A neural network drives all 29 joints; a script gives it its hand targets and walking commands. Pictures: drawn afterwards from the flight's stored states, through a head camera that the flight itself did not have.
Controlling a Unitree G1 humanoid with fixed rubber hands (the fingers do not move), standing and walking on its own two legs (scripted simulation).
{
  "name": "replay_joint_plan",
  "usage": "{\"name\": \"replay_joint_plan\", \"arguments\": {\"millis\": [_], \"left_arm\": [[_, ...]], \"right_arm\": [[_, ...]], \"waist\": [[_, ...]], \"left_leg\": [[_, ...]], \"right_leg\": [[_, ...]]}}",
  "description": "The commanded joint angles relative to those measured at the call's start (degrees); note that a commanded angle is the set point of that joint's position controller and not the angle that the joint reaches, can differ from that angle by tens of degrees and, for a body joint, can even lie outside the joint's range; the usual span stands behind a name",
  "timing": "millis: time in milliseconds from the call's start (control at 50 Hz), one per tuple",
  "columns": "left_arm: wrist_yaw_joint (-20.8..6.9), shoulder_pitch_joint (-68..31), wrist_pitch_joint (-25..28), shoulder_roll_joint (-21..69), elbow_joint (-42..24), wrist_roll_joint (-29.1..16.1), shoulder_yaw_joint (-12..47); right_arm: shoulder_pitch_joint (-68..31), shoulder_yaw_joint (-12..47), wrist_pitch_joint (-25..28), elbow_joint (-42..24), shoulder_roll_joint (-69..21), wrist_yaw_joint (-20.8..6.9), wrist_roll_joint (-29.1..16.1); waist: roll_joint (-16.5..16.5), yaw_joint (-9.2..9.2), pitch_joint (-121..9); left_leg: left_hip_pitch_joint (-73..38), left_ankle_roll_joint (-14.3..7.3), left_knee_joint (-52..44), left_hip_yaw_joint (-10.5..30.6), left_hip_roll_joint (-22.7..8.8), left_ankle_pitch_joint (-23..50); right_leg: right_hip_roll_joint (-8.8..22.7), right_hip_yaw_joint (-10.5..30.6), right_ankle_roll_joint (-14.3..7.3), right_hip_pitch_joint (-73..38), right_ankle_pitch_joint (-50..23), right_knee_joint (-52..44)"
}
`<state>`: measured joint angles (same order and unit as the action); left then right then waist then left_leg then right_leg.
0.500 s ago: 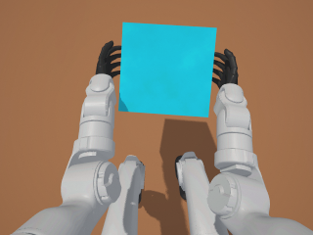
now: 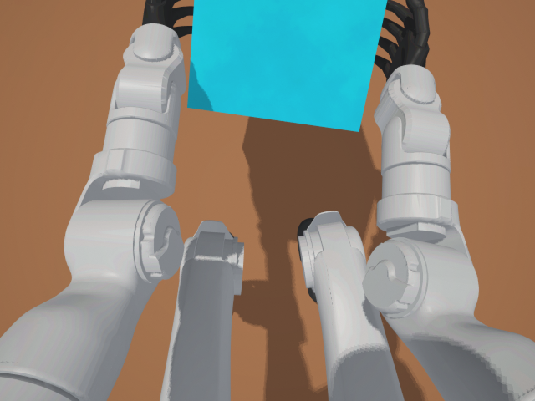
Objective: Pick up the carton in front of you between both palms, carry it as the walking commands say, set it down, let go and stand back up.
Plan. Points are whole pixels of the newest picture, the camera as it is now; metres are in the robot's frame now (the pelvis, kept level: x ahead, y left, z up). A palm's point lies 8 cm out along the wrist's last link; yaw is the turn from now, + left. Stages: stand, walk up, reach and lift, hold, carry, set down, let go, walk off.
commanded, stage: set down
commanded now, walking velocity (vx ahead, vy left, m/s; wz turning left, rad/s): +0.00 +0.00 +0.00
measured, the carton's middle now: (282, 47) +0.56 -0.04 -0.22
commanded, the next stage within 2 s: none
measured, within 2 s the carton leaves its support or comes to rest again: rests again in 1.00 s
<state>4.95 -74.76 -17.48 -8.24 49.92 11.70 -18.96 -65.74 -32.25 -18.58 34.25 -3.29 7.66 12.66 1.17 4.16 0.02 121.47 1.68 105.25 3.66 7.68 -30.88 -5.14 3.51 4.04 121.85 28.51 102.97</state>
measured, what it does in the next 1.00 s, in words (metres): lowers itself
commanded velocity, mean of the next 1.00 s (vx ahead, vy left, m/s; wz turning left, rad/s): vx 0.00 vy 0.00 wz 0.00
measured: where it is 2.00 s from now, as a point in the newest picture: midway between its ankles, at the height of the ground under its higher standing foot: (267, 281)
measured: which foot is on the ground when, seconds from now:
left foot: down 0.00-1.00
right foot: down 0.00-1.00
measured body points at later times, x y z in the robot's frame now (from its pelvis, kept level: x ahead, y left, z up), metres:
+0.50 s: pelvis +0.01 +0.00 -0.08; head +0.38 +0.01 +0.16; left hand +0.60 +0.10 -0.25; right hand +0.53 -0.19 -0.25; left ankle +0.09 +0.11 -0.44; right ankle +0.11 -0.13 -0.44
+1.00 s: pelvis +0.01 +0.01 -0.09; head +0.38 +0.02 +0.15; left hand +0.61 +0.10 -0.26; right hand +0.54 -0.20 -0.26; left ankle +0.09 +0.11 -0.44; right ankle +0.11 -0.13 -0.44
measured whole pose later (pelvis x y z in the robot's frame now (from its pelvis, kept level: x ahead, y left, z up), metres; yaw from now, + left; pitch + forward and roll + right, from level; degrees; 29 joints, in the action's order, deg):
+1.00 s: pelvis +0.01 +0.01 -0.09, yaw -2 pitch +39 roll -4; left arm 0.2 -92.5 -11.9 -16.3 62.6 10.2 -15.5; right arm -79.8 -34.8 -13.4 45.4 5.0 2.2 8.2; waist -0.8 4.7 20.2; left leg 127.2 0.0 126.9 2.2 6.7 -38.2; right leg -5.7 1.7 5.2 127.0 35.1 123.0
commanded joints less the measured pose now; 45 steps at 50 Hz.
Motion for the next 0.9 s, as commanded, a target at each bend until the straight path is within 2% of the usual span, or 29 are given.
{"name": "replay_joint_plan", "arguments": {"millis": [0, 320, 360, 440, 500, 700, 880], "left_arm": [[-15.04, -32.67, 2.23, 52.09, 0.38, -8.12, 22.2], [-13.5, -43.19, 4.82, 44.81, 2.71, -15.94, 27.88], [-13.45, -44.26, 5.04, 44.73, 2.05, -16.85, 28.97], [-13.96, -38.1, 5.05, 45.65, 5.07, -15.56, 26.61], [-14.44, -36.15, 5.57, 45.98, 7.3, -14.42, 25.09], [-15.82, -33.9, 4.67, 39.97, 13.87, -9.02, 19.1], [-16.7, -29.56, 3.56, 36.71, 17.63, -5.29, 15.65]], "right_arm": [[-42.81, 29.67, 2.3, 0.18, -44.34, -15.63, -8.5], [-53.42, 31.45, 4.71, -1.61, -36.47, -14.36, -15.17], [-54.33, 32.93, 4.89, -1.61, -37.0, -14.24, -16.41], [-53.69, 33.53, 5.08, -1.02, -38.62, -14.74, -17.51], [-51.39, 32.3, 5.26, 1.59, -38.92, -15.18, -16.73], [-47.18, 24.97, 4.48, 9.2, -34.66, -15.99, -12.24], [-41.54, 19.46, 3.69, 13.71, -32.11, -17.41, -8.94]], "waist": [[4.54, 2.26, -65.37], [6.65, 4.58, -64.71], [5.87, 4.01, -66.34], [3.57, 2.33, -59.87], [2.62, 1.83, -54.93], [3.14, 0.69, -37.33], [3.63, -0.01, -28.29]], "left_leg": [[-33.43, -0.25, -6.92, -6.29, 2.16, 15.51], [-34.45, -0.83, 6.48, -5.66, 0.81, 21.17], [-33.24, -1.01, 7.48, -5.79, 0.79, 22.02], [-30.02, -1.86, 8.76, -5.26, 0.76, 24.05], [-25.28, -2.18, 9.31, -5.13, 0.81, 23.16], [-17.93, -3.24, 8.82, -4.81, 0.29, 11.86], [-17.6, -3.52, 8.86, -3.9, -0.4, 10.47]], "right_leg": [[-3.02, -9.53, -0.38, -34.21, -17.06, -3.18], [-1.48, -10.27, -0.61, -32.23, -22.39, 9.46], [-1.56, -10.21, -0.76, -34.36, -24.15, 10.82], [-1.99, -9.61, -0.46, -32.07, -26.36, 12.03], [-2.18, -9.0, -0.56, -31.2, -26.6, 12.84], [-2.18, -8.59, -0.79, -21.19, -13.31, 12.49], [-1.97, -8.18, -1.31, -16.17, -9.73, 12.94]]}}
